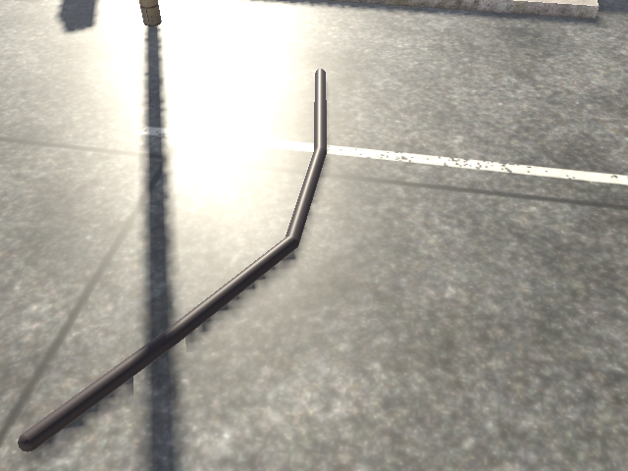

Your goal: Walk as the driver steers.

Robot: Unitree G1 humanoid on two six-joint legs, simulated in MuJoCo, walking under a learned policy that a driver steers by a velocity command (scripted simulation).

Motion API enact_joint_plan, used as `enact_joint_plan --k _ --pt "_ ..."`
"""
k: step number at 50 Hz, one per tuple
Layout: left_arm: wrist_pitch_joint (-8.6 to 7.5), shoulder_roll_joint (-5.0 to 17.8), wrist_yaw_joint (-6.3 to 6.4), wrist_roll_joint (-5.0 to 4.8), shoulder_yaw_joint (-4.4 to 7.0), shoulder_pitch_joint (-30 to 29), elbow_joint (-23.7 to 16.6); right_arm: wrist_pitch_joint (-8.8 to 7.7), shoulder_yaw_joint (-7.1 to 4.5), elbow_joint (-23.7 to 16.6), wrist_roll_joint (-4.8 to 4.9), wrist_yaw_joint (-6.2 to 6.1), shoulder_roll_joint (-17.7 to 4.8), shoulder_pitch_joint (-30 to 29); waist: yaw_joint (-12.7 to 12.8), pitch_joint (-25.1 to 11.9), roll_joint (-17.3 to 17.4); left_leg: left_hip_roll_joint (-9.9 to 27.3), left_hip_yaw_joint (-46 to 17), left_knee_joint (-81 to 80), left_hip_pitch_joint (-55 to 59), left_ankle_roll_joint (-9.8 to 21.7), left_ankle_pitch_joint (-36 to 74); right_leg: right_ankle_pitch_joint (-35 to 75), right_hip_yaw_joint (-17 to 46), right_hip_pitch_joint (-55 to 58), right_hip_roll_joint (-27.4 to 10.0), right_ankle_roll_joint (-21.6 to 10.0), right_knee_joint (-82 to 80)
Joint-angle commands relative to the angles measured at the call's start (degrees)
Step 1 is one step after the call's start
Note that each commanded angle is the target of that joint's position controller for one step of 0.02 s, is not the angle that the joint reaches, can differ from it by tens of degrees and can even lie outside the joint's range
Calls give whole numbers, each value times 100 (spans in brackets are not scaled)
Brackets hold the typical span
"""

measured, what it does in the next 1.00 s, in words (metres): goes down: left foot 0.13 m lower, then right foot 0.13 m lower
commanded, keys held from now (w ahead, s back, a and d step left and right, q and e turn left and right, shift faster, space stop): w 0.72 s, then w+q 0.28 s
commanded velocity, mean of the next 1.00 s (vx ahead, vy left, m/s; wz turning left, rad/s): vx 0.49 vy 0.00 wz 0.07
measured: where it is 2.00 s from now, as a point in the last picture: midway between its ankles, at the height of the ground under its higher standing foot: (321, 390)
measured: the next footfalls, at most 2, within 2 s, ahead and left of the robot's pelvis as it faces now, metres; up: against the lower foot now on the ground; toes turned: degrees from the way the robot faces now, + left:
left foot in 0.42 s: +0.36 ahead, +0.08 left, -0.13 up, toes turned +3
right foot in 0.86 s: +0.69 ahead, -0.19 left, -0.26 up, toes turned +0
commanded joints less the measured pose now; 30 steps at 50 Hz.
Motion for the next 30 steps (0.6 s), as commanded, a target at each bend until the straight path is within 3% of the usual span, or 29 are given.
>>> enact_joint_plan --k 1,3,4,5,6,7,8,9,11,12,13,15,18,19,20,21,22,23,24,25,26,27,28,29,30 --pt "163 181 -191 -163 12 1014 235 -119 -51 -511 -83 -31 82 -702 196 1199 -214 302 -88 783 -3264 231 1272 1505 1950 1051 -1765 -1183 -1264" --pt "290 -222 -64 -28 -150 613 89 23 61 -544 -199 106 359 -857 13 1164 -266 521 10 114 -2591 185 2616 1709 1402 -126 -1430 -896 -1436" --pt "261 -214 -29 -14 -186 536 67 78 75 -659 -197 184 224 -1095 20 1047 -410 538 280 -350 -2293 150 3114 1834 1194 -538 -1283 -951 -1453" --pt "240 -152 26 31 -214 553 165 123 147 -684 -269 286 186 -1102 -26 946 -415 615 381 -492 -2014 126 3674 1831 1030 -924 -1141 -913 -1247" --pt "154 -264 108 34 -290 557 116 75 170 -720 -338 331 98 -1244 89 737 -193 639 271 -1549 -1857 41 4838 1622 836 -898 -892 -763 -1034" --pt "121 -134 134 0 -313 969 289 79 153 -817 -310 328 -82 -1635 273 723 -342 616 504 -1766 -1806 -104 5212 1595 937 -919 -961 -758 -1010" --pt "106 -31 123 -14 -328 1156 371 84 183 -896 -240 306 -132 -1915 373 700 -82 617 668 -2489 -1324 -170 5858 1338 723 -1250 -772 -652 -839" --pt "134 81 63 -38 -374 1410 506 109 203 -949 -212 262 -51 -2083 352 709 -360 536 814 -2333 -701 -254 5801 1262 814 -1686 -777 -667 -891" --pt "165 54 -4 -78 -455 1804 697 141 179 -1103 -282 241 -285 -2363 408 1077 -308 547 744 -2442 -936 -363 5309 1278 1184 -1373 -995 -742 -601" --pt "171 43 -7 -91 -487 2027 829 139 177 -1223 -254 218 -342 -2585 467 1170 -224 548 667 -2613 -1312 -384 5039 1497 1413 -810 -1093 -751 -385" --pt "197 42 3 -126 -492 2281 970 135 207 -1356 -202 234 -293 -2992 644 1249 -150 508 703 -3057 -1580 -403 4627 1694 1474 -222 -1052 -685 -208" --pt "261 130 44 -236 -476 2486 1093 175 208 -1451 -217 276 -296 -3481 820 1325 -222 435 948 -3540 -1586 -428 3806 1894 1536 430 -936 -629 122" --pt "347 238 39 -234 -421 2464 1189 234 168 -1345 -250 277 -409 -3440 754 1338 -202 441 1022 -3951 -860 -347 3103 2935 1688 802 -887 -616 629" --pt "344 386 17 -168 -368 2285 1133 214 100 -1130 -219 228 -534 -2891 530 1116 -131 363 1130 -4038 -55 -297 3003 3646 1572 758 -749 -548 1162" --pt "364 571 -62 -93 -323 1923 1012 148 0 -725 -135 183 -744 -1677 11 746 9 269 1324 -4130 1492 -206 3479 4197 1294 255 -544 -421 2035" --pt "389 454 -257 126 -380 1608 951 56 -117 -112 -96 193 -992 451 -727 40 236 633 950 -3451 4213 270 4570 4024 1124 -1439 -453 -173 3600" --pt "423 -118 -434 -43 -482 2497 1123 153 -217 246 -106 279 -1414 1870 -830 -1876 1596 1960 -443 -2064 7277 1803 7321 -1201 585 -3139 381 517 6826" --pt "328 146 -537 -219 -476 1661 456 178 -246 488 -134 261 -1294 2681 -1475 -2359 958 2681 -2320 -2571 8234 2274 6023 -2740 1008 -4761 599 717 8082" --pt "182 227 -441 -399 -417 363 -4 110 -345 475 -209 166 -1365 2019 -1394 -436 356 2561 -2037 -3214 6921 1806 4460 -2148 1047 -6209 217 534 7809" --pt "179 364 -344 -329 -420 21 -174 158 -210 132 -190 145 -977 858 -891 97 -600 2438 -1525 -3917 5127 1394 2827 -1223 1182 -5608 -365 211 6425" --pt "205 589 -220 -163 -281 139 -71 201 -36 -144 -215 180 -442 -224 -340 646 -475 2145 -1185 -4385 3159 1389 2541 -589 1159 -4608 -603 9 5690" --pt "272 269 -134 66 -346 274 46 119 237 -374 -225 124 284 -1003 213 986 -384 1822 -701 -4750 1219 1133 2565 718 1452 -3296 -1105 -258 3860" --pt "360 8 -117 141 -403 222 143 75 242 -518 -102 123 169 -1179 334 1284 -70 1612 -299 -5021 -108 1176 2705 912 1233 -2405 -1105 -250 2974" --pt "440 -79 -125 140 -405 235 125 46 157 -323 -32 125 -118 -788 320 1023 74 1486 -279 -5032 -217 1273 2591 854 943 -2153 -923 -178 2773" --pt "494 -142 -128 92 -460 229 14 0 98 -150 -61 122 -322 -451 327 673 50 1343 -180 -4811 -266 1176 2532 1195 875 -1845 -908 -124 2650"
